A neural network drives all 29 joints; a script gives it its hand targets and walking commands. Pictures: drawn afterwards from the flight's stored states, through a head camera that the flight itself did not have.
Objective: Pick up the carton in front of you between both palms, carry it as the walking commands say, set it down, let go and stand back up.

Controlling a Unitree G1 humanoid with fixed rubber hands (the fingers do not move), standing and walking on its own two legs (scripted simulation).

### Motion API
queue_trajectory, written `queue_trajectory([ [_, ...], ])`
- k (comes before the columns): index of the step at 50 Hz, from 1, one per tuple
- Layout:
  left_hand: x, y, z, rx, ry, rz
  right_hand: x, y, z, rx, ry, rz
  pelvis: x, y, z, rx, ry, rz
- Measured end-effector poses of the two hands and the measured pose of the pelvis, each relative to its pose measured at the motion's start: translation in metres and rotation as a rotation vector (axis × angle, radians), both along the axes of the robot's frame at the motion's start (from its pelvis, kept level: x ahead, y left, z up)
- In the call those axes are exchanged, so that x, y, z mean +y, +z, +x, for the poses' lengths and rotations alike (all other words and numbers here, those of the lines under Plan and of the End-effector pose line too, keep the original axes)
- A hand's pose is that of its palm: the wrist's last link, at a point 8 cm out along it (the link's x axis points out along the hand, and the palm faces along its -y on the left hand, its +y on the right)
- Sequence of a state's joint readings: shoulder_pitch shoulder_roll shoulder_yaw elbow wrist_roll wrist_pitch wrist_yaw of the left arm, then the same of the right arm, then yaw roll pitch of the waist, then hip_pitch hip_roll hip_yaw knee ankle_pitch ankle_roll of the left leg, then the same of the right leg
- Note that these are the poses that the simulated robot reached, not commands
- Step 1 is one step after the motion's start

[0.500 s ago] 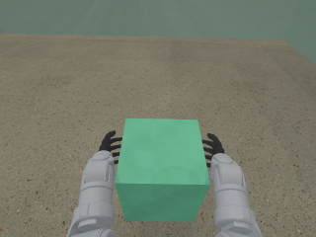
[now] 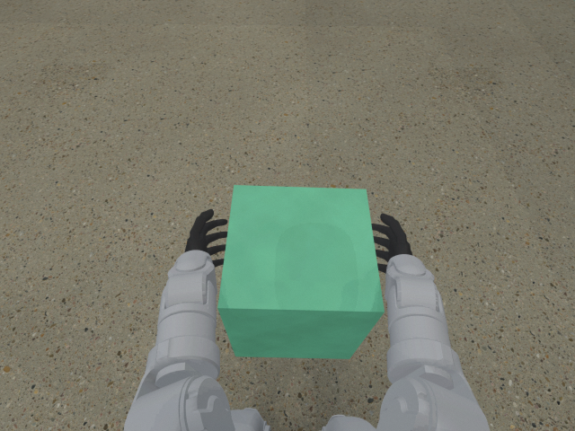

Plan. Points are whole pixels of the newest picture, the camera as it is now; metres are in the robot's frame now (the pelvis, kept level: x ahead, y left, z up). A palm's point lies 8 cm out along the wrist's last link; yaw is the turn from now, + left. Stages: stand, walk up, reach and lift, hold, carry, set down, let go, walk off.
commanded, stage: set down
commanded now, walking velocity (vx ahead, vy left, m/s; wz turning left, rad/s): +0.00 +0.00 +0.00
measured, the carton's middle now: (296, 278) +0.35 +0.01 -0.08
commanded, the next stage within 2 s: none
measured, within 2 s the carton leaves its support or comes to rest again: rests again in 1.90 s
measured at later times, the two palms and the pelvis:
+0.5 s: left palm (232, 290) +0.38 +0.14 -0.19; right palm (379, 302) +0.37 -0.16 -0.21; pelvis -0.04 +0.00 -0.13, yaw -2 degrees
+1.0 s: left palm (243, 302) +0.42 +0.13 -0.36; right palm (364, 303) +0.43 -0.16 -0.36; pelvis -0.05 +0.00 -0.26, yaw -2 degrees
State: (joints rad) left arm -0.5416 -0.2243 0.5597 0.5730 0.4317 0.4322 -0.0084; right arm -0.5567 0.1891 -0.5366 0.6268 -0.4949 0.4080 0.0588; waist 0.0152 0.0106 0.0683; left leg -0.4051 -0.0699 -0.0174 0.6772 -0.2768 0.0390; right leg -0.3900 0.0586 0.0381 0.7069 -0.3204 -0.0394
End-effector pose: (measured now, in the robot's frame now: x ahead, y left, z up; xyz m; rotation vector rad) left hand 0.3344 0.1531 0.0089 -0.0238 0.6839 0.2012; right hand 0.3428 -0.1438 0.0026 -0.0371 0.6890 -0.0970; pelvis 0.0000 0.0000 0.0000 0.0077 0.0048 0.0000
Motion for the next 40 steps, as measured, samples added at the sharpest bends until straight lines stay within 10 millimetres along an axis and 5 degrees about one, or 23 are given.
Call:
queue_trajectory([
  [7,-0.009,-0.087,0.002,-0.016,-0.017,0.007,-0.009,-0.086,0.001,-0.015,0.012,-0.02,-0.003,-0.02,-0.006,0.282,-0.004,0.0],
  [13,-0.014,-0.156,0.009,-0.031,-0.064,0.033,-0.015,-0.152,0.003,-0.032,-0.005,-0.023,-0.005,-0.06,-0.018,0.475,-0.034,0.009],
  [22,-0.015,-0.19,0.032,-0.045,-0.057,0.02,-0.016,-0.2,0.013,-0.037,-0.046,0.018,-0.003,-0.112,-0.036,0.536,-0.034,0.014],
  [29,-0.02,-0.218,0.054,-0.068,-0.021,-0.006,-0.021,-0.218,0.047,-0.063,-0.013,-0.014,-0.002,-0.148,-0.047,0.582,-0.04,0.019],
  [40,-0.009,-0.298,0.065,-0.026,0.015,-0.017,-0.01,-0.295,0.068,-0.017,-0.008,0.03,-0.001,-0.202,-0.047,0.712,-0.033,0.011],
])
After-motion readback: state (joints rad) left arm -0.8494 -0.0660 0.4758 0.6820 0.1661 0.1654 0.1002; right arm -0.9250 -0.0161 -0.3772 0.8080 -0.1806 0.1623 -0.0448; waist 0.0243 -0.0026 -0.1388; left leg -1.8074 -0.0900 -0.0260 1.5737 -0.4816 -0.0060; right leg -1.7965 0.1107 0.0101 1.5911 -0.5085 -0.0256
